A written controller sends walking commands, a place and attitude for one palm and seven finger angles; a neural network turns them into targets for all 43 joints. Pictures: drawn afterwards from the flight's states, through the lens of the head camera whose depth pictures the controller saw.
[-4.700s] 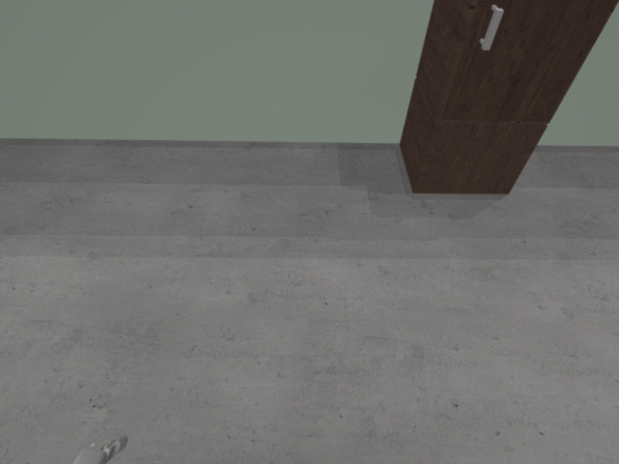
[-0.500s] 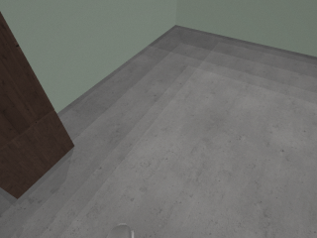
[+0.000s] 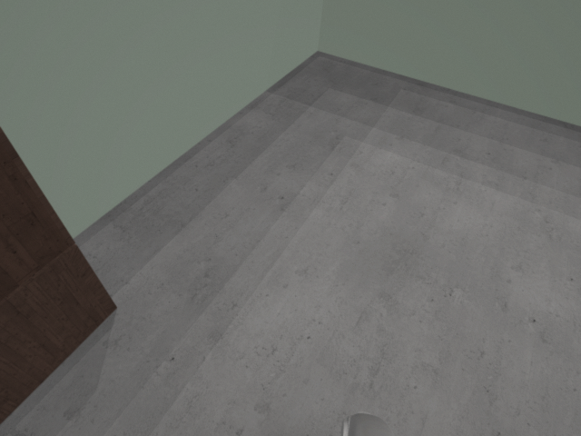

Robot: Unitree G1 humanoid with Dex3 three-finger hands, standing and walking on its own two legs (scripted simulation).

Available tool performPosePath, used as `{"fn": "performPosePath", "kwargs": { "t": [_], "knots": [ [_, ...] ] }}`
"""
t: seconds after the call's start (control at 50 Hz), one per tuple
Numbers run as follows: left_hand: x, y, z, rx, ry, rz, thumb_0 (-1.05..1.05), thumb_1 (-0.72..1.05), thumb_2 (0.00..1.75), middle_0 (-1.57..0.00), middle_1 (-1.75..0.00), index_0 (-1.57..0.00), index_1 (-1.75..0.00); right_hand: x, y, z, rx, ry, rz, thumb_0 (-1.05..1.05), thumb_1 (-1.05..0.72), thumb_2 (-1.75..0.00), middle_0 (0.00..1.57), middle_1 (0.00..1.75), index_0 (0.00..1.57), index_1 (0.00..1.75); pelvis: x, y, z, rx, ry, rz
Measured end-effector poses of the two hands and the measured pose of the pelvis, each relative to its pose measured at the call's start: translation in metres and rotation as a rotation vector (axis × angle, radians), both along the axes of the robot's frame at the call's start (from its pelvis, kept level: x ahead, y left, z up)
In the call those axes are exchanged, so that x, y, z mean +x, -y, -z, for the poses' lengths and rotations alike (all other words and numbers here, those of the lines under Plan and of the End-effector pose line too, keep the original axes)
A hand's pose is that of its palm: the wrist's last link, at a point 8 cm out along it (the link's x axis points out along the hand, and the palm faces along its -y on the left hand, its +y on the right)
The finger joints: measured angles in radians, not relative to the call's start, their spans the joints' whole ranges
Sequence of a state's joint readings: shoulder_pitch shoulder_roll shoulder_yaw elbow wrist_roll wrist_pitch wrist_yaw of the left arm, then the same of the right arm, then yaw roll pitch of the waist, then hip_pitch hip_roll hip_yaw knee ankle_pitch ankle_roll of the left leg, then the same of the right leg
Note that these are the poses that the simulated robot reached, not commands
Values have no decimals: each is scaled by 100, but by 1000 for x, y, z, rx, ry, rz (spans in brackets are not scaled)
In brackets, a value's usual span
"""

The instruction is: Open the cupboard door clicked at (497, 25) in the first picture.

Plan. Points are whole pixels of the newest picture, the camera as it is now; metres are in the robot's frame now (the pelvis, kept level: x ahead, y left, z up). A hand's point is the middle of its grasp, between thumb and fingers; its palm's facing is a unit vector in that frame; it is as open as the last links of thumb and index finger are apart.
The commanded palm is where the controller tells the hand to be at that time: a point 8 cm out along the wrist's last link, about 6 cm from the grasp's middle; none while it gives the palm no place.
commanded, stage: walk to a spot facing it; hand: left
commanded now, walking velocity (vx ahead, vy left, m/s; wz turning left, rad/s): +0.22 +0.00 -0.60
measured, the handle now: out of the picture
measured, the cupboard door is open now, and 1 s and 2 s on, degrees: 0 0 0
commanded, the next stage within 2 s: turn to face it in 0.04 s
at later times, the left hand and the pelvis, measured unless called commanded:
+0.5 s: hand (240, 362) +0.27 +0.10 -0.17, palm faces +0.05 -0.98 -0.18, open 7.2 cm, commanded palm none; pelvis +0.15 -0.06 -0.01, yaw +2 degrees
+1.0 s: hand (171, 411) +0.19 +0.20 -0.17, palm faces +0.33 -0.90 -0.28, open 7.4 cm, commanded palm none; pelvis +0.16 -0.04 -0.01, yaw +18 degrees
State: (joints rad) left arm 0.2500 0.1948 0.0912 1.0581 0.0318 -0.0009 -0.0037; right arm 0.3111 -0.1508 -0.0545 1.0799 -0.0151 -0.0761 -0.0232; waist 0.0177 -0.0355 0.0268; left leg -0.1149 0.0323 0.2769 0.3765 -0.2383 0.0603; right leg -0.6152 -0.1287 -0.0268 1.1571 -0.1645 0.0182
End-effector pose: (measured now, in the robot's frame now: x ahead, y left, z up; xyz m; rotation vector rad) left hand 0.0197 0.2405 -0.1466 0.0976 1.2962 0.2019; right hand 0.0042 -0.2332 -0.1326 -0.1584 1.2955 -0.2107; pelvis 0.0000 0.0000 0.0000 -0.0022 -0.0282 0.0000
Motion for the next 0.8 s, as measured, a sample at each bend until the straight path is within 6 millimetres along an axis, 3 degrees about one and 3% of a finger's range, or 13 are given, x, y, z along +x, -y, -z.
{"fn": "performPosePath", "kwargs": {
  "t": [0.14,0.26,0.32,0.38,0.44,0.54,0.64,0.7,0.8],
  "knots": [
    [112,19,-7,1,58,125,1,91,90,-20,-30,-20,-29,-16,-12,11,71,-130,130,0,-92,-89,20,30,20,30,53,12,3,12,-11,72],
    [209,66,1,13,118,256,1,91,90,-20,-30,-20,-29,-14,-9,25,134,-253,223,0,-91,-89,20,30,20,30,104,41,17,16,-26,98],
    [239,89,5,8,179,252,1,91,90,-20,-30,-20,-29,-1,1,34,157,-311,223,0,-91,-89,20,30,20,30,124,55,25,11,-27,73],
    [244,101,0,-11,199,211,0,91,90,-20,-30,-20,-29,33,17,34,142,-297,177,1,-91,-89,20,30,20,30,136,60,20,4,-17,33],
    [242,100,-5,-12,212,129,-1,92,90,-21,-30,-21,-30,81,34,31,110,-224,112,1,-91,-89,20,30,20,30,143,60,14,4,-16,0],
    [236,74,-6,16,202,64,-3,93,89,-21,-30,-21,-30,166,50,22,49,-56,2,1,-91,-89,19,30,20,30,151,52,12,-6,-18,-62],
    [217,36,14,17,173,-24,-1,92,90,-21,-30,-21,-30,233,46,13,-22,79,-109,0,-91,-90,19,30,20,30,158,34,24,-30,-7,-119],
    [200,12,26,23,130,-76,0,91,90,-21,-30,-21,-30,257,38,10,-52,126,-164,0,-91,-90,19,30,20,30,159,23,31,-29,-10,-143],
    [174,-10,11,51,81,-139,1,91,90,-20,-30,-20,-29,267,25,-3,-55,96,-238,0,-91,-89,20,30,20,30,159,20,17,-36,-34,-202]
  ]
}}
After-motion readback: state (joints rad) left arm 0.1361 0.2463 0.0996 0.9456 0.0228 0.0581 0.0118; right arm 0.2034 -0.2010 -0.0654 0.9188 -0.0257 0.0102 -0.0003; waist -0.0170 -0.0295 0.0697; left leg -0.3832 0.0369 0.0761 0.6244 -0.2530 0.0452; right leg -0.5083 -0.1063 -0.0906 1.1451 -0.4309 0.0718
